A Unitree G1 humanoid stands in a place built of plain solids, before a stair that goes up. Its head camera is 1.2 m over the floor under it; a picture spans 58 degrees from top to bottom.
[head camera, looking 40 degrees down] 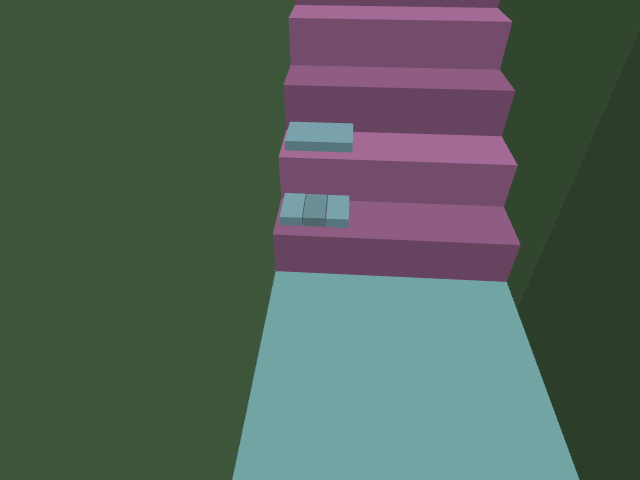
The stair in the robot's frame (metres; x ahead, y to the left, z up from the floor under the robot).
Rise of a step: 0.19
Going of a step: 0.24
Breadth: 0.90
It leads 4 degrees to the right of straight ahead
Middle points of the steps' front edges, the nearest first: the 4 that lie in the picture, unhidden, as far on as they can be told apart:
1.21 -0.27 0.19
1.44 -0.29 0.38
1.68 -0.30 0.57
1.91 -0.32 0.76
